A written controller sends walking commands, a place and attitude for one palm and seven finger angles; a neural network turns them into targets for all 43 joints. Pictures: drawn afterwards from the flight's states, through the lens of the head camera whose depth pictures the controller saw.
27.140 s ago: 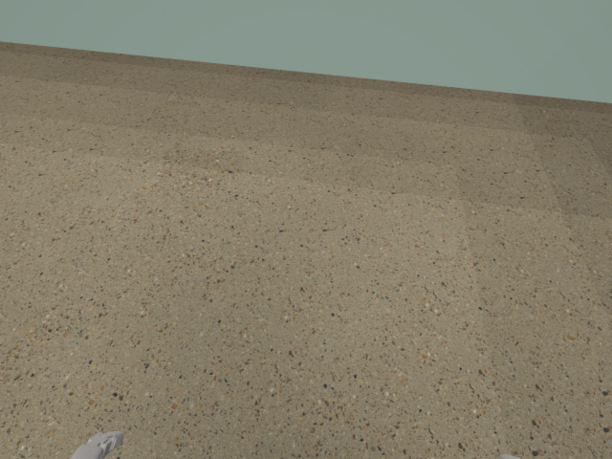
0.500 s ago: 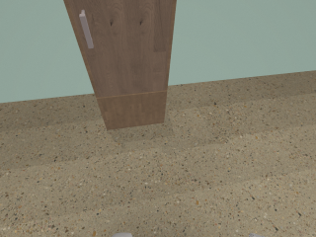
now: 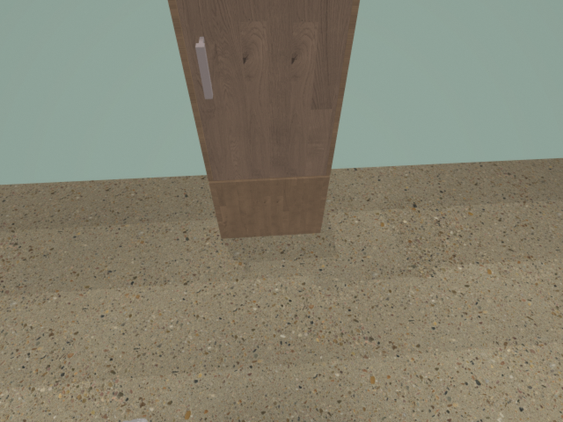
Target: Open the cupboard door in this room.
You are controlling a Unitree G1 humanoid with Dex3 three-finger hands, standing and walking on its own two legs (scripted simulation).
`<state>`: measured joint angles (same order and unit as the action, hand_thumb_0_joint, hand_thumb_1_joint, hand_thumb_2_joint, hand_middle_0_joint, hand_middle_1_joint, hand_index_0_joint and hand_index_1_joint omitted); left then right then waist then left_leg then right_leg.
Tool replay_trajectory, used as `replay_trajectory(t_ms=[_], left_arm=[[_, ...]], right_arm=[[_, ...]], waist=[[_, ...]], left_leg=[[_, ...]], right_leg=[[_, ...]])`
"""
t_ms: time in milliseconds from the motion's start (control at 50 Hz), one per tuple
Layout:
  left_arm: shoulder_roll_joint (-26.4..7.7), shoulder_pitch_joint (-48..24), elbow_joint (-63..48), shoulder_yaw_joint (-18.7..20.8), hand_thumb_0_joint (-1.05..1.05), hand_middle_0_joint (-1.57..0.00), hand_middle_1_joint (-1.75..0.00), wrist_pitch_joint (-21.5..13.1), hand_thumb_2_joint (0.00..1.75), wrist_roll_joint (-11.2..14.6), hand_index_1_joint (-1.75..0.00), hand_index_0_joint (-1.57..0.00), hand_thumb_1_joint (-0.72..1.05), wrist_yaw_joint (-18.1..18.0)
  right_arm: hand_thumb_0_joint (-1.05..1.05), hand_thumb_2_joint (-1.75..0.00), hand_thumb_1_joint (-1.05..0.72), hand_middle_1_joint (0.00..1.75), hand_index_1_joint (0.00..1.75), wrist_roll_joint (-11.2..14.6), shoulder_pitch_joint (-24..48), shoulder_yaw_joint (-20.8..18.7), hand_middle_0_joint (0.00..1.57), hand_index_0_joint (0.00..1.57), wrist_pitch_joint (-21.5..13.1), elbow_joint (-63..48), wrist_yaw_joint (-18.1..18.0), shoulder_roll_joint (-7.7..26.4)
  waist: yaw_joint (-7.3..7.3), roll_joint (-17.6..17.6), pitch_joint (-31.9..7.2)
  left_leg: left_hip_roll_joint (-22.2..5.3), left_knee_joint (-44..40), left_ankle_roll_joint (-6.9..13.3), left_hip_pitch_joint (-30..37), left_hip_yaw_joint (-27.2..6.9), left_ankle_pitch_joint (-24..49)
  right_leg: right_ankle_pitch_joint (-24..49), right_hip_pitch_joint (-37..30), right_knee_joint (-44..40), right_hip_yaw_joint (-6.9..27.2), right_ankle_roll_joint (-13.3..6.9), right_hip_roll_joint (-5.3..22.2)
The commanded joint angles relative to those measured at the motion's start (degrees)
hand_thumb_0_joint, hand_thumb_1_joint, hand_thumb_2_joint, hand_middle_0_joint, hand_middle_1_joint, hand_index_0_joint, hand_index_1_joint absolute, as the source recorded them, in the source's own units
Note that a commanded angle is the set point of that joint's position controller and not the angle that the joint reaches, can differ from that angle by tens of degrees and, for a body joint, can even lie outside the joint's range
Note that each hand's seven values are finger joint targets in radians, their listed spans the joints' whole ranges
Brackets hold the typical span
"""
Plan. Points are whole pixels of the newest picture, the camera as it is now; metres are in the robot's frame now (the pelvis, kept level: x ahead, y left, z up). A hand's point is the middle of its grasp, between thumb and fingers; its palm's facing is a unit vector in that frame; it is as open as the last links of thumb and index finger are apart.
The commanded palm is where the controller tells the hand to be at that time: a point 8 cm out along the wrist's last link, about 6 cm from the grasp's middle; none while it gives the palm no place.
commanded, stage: take the last steps up to it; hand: left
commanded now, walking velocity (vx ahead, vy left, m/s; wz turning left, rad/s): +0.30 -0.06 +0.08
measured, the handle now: (205, 68) +0.88 +0.22 +0.04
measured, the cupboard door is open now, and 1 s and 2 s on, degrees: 0 0 0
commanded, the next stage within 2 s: come to a stop and stand still in 1.14 s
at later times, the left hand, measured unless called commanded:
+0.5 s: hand out of the picture -0.06 +0.11 -0.16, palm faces +0.21 -0.96 -0.16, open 7.4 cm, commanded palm none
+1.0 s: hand (175, 321) +0.31 +0.22 -0.16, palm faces +0.07 -0.98 -0.19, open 7.4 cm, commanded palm none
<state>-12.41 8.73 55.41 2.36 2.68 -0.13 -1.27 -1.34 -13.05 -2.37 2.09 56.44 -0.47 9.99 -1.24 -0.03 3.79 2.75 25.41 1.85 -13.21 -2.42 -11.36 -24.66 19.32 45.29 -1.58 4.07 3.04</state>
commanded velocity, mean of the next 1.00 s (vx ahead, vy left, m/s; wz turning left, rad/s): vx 0.29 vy -0.06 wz -0.01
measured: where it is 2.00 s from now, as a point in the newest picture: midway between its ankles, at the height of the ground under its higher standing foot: (288, 397)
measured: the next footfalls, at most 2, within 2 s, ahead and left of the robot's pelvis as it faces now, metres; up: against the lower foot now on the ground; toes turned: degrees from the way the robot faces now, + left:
right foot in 0.06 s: +0.03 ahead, -0.12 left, +0.00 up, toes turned -2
left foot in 0.60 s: +0.18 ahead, +0.13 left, +0.00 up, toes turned +12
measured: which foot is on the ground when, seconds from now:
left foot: down 0.00-0.08, up 0.10-0.58, down 0.60-1.00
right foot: up 0.00-0.04, down 0.06-0.62, up 0.64-1.00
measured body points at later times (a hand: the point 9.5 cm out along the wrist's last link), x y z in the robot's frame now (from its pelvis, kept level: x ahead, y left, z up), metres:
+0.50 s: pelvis +0.06 -0.02 +0.00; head +0.08 -0.02 +0.45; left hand -0.07 +0.16 -0.14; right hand +0.12 -0.26 -0.15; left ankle +0.10 +0.13 -0.70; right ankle -0.01 -0.12 -0.74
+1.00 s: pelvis +0.23 +0.02 +0.00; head +0.24 +0.03 +0.45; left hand +0.31 +0.27 -0.15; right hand +0.20 -0.21 -0.15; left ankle +0.14 +0.12 -0.74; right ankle +0.33 -0.12 -0.67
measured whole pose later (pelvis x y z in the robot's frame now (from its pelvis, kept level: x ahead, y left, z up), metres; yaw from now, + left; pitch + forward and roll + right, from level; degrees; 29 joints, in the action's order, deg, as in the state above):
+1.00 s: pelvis +0.23 +0.02 +0.00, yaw +2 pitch -1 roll +1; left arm -12.4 9.0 57.7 4.3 0.1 -1.3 0.9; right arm -1.4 -21.8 -2.9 -3.5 62.7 -1.6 7.9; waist -1.1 2.5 1.7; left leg -1.1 17.9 0.6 0.3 9.9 -17.3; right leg -8.2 35.8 56.3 -3.0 1.5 7.3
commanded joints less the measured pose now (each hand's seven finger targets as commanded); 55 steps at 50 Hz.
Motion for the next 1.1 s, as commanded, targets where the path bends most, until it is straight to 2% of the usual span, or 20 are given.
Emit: replay_trajectory(t_ms=[0, 20, 40, 60, 80, 100, 140, 200, 440, 500, 540, 560, 580, 600, 620, 680, 760, 940, 1040, 1080], left_arm=[[-3.18, 6.92, -0.93, 0.58, 0.0, -0.2, -0.3, -2.51, 0.9, -0.08, -0.3, -0.2, 0.9, -0.14], [-4.24, 9.46, 0.2, 0.77, 0.0, -0.2, -0.3, -3.17, 0.9, -0.53, -0.3, -0.2, 0.9, -0.17], [-8.57, 11.57, 0.86, 1.45, 0.0, -0.2, -0.3, -3.93, 0.9, -1.45, -0.3, -0.2, 0.9, -0.39], [-11.63, 11.87, 0.1, 1.88, 0.0, -0.2, -0.3, -3.72, 0.9, -1.44, -0.3, -0.2, 0.9, -0.32], [-10.77, 10.66, -0.57, 1.65, 0.0, -0.2, -0.3, -3.45, 0.9, -1.11, -0.3, -0.2, 0.9, -0.32], [-8.91, 8.76, -0.48, 2.03, 0.0, -0.2, -0.3, -4.18, 0.9, -0.88, -0.3, -0.2, 0.9, -0.47], [-4.89, 7.87, 0.76, 0.83, 0.0, -0.2, -0.3, -4.96, 0.9, -0.57, -0.3, -0.2, 0.9, -0.33], [-2.63, 11.48, 2.2, 0.21, 0.0, -0.2, -0.3, -6.14, 0.9, -0.5, -0.3, -0.2, 0.9, -0.05], [-2.03, 23.0, 9.76, 0.41, 0.0, -0.2, -0.3, -7.33, 0.9, -1.55, -0.3, -0.2, 0.9, -0.25], [-2.38, 23.01, 10.68, 0.56, 0.0, -0.2, -0.3, -6.85, 0.9, -1.53, -0.3, -0.2, 0.9, -0.28], [-2.11, 21.0, 11.04, 0.56, 0.0, -0.2, -0.3, -6.66, 0.9, -1.08, -0.3, -0.2, 0.9, -0.23], [-1.52, 19.91, 10.53, 0.46, 0.0, -0.2, -0.3, -6.55, 0.9, -0.8, -0.3, -0.2, 0.9, -0.19], [0.96, 21.71, 9.83, 0.05, 0.0, -0.2, -0.3, -6.49, 0.9, -0.42, -0.3, -0.2, 0.9, 0.16], [2.63, 20.6, 8.33, -0.77, 0.0, -0.2, -0.3, -6.58, 0.9, -0.25, -0.3, -0.2, 0.9, 0.45], [1.26, 17.81, 7.3, -0.28, 0.0, -0.2, -0.3, -6.07, 0.9, -0.73, -0.3, -0.2, 0.9, 0.18], [1.52, 13.16, 7.59, 0.54, 0.0, -0.2, -0.3, -5.18, 0.9, -1.41, -0.3, -0.2, 0.9, 1.16], [3.69, 14.9, 6.86, 0.99, 0.0, -0.2, -0.3, -3.89, 0.9, -1.67, -0.3, -0.2, 0.9, 1.66], [0.65, -0.68, -1.04, 1.14, 0.0, -0.2, -0.3, -3.0, 0.9, -1.33, -0.3, -0.2, 0.9, 2.93], [-0.15, -3.89, -2.41, 0.78, 0.0, -0.2, -0.3, -3.91, 0.9, -0.73, -0.3, -0.2, 0.9, 2.87], [-1.22, 2.6, -0.39, 1.14, 0.0, -0.2, -0.3, -4.68, 0.9, -0.84, -0.3, -0.2, 0.9, 2.64]], right_arm=[[0.0, -0.9, -0.9, 0.3, 0.3, 0.16, -0.38, -2.54, 0.2, 0.2, -1.54, -1.95, -0.55, 10.14], [0.0, -0.9, -0.9, 0.3, 0.3, 0.48, -0.71, -2.35, 0.2, 0.2, -1.68, -1.75, -0.42, 8.34], [0.0, -0.9, -0.9, 0.3, 0.3, 0.98, -1.76, -1.76, 0.2, 0.2, -1.79, -2.03, -0.12, 4.41], [0.0, -0.9, -0.9, 0.3, 0.3, 0.55, 1.2, -1.62, 0.2, 0.2, -1.59, -3.88, 0.02, 4.63], [0.0, -0.9, -0.9, 0.3, 0.3, -0.08, 2.48, -2.51, 0.2, 0.2, -1.28, -3.98, 0.54, 7.22], [0.0, -0.9, -0.9, 0.3, 0.3, -0.47, 1.59, -2.87, 0.2, 0.2, -0.75, -2.6, 0.78, 7.39], [0.0, -0.9, -0.9, 0.3, 0.3, -0.6, -1.74, -2.97, 0.2, 0.2, -0.79, 0.58, 1.31, 6.45], [0.0, -0.9, -0.9, 0.3, 0.3, -0.49, -3.92, -2.77, 0.2, 0.2, -0.97, 2.23, 1.51, 4.32], [0.0, -0.9, -0.9, 0.3, 0.3, 0.0, 8.61, -1.54, 0.2, 0.2, -3.07, -0.58, 1.77, 1.91], [0.0, -0.9, -0.9, 0.3, 0.3, 0.27, 8.61, -0.87, 0.2, 0.2, -4.07, -0.53, 1.64, 0.77], [0.0, -0.9, -0.9, 0.3, 0.3, 0.12, 2.46, -1.1, 0.2, 0.2, -4.81, 1.47, 1.03, 1.6], [0.0, -0.9, -0.9, 0.3, 0.3, 0.08, -4.82, -1.54, 0.2, 0.2, -5.39, 3.77, 0.52, 3.51], [0.0, -0.9, -0.9, 0.3, 0.3, -0.38, -12.3, -2.93, 0.2, 0.2, -5.95, 5.7, -0.15, 8.98], [0.0, -0.9, -0.9, 0.3, 0.3, -0.22, -17.97, -3.92, 0.2, 0.2, -5.67, 7.11, -0.68, 13.6], [0.0, -0.9, -0.9, 0.3, 0.3, 0.15, -17.17, -3.98, 0.2, 0.2, -4.86, 7.27, -0.87, 13.87], [0.0, -0.9, -0.9, 0.3, 0.3, 0.04, -6.8, -2.26, 0.2, 0.2, -5.41, 4.41, -0.88, 6.64], [0.0, -0.9, -0.9, 0.3, 0.3, 0.11, -7.37, -1.67, 0.2, 0.2, -6.74, 3.88, -0.9, 2.61], [0.0, -0.9, -0.9, 0.3, 0.3, -0.15, -11.71, -1.74, 0.2, 0.2, -6.85, 4.29, -1.21, 5.01], [0.0, -0.9, -0.9, 0.3, 0.3, -0.56, -12.43, -2.48, 0.2, 0.2, -6.02, 5.4, -1.12, 7.32], [0.0, -0.9, -0.9, 0.3, 0.3, -0.22, -11.87, -2.61, 0.2, 0.2, -5.73, 5.68, -1.19, 8.14]], waist=[[2.42, -6.18, -7.98], [3.32, -2.18, -8.68], [4.05, 10.66, -8.72], [5.47, 17.21, -2.76], [4.94, 11.22, 0.88], [3.63, 14.92, 4.17], [1.25, 8.35, 5.2], [1.25, 7.13, 3.6], [5.1, 7.32, 4.09], [4.64, 8.2, 2.85], [1.09, 6.61, 0.31], [-2.2, 2.42, -3.26], [-4.65, -8.15, -9.8], [-5.82, -17.24, -12.37], [-5.53, -11.94, -9.51], [-1.41, -5.32, 2.97], [1.43, -4.49, 2.23], [-0.15, -6.39, 5.85], [-0.83, -7.49, 4.01], [2.31, -6.13, -0.03]], left_leg=[[-12.74, -3.54, 5.72, -0.24, -14.32, 7.88], [-9.71, -0.26, 3.18, -5.37, -11.49, -2.38], [-2.71, 10.97, -0.56, -16.22, -4.63, -14.39], [0.17, 20.58, -2.3, -22.3, -0.53, -22.03], [-2.1, 27.11, -1.96, -22.67, -1.47, -19.54], [-3.46, 30.95, -1.77, -23.78, -2.53, -15.07], [-4.81, 34.89, -2.24, -21.87, -0.64, -7.82], [-5.43, 36.58, -3.51, -21.49, 1.42, -1.72], [-8.13, 18.69, -3.56, -22.34, 6.58, -5.5], [-6.11, 11.37, -2.29, -14.43, 9.21, -6.02], [-4.07, 4.37, -1.63, -1.72, 11.12, -1.09], [-4.64, 0.67, -1.08, 10.04, 9.81, 1.92], [-15.97, -1.26, 2.42, 24.04, -3.99, 1.95], [-28.3, -6.96, 7.94, 29.52, -20.17, 5.79], [-30.45, -9.39, 9.96, 24.67, -20.22, 1.44], [-24.55, -14.74, 7.05, 6.18, -10.68, -3.63], [-19.93, -15.69, 5.03, 3.11, -0.26, 6.11], [-20.18, -13.93, 6.86, 10.87, 3.26, 20.02], [-20.18, -8.64, 5.03, 11.02, 5.95, 30.13], [-19.31, -0.61, 3.81, 11.2, 7.45, 37.12]], right_leg=[[8.7, -11.16, -18.16, -1.4, -0.9, -1.08], [10.33, -18.34, -25.08, 0.36, -1.33, 1.05], [0.28, -25.11, -31.56, 13.85, -4.83, 11.96], [-8.12, -18.69, -37.31, 25.52, -10.06, 20.91], [-15.53, -11.93, -39.69, 24.91, -12.38, 21.34], [-16.71, -8.49, -41.27, 24.5, -11.05, 18.64], [-7.43, -8.87, -39.42, 15.41, -8.36, 14.01], [4.31, -11.67, -37.79, 7.33, -7.57, 10.47], [20.57, -19.33, -34.51, 7.17, -13.18, 13.73], [27.59, -17.98, -30.6, 4.71, -12.52, 12.8], [30.7, -13.15, -23.76, 2.1, -10.65, 10.62], [30.98, -8.07, -14.5, -0.75, -9.14, 8.08], [18.7, 2.59, -0.65, -3.97, -6.27, 3.15], [-7.91, 13.65, 13.94, -5.32, -4.32, -1.62], [-9.16, 15.48, 20.37, -0.86, -5.48, 0.23], [2.93, 15.56, 24.24, 0.92, -4.74, 4.94], [11.07, 13.95, 21.91, -0.04, -3.16, 4.7], [16.75, 23.09, 8.65, -1.37, -2.27, 5.46], [13.77, 10.5, -6.86, -5.14, -4.82, 2.0], [15.36, 0.78, -11.69, -6.36, -6.01, -0.21]])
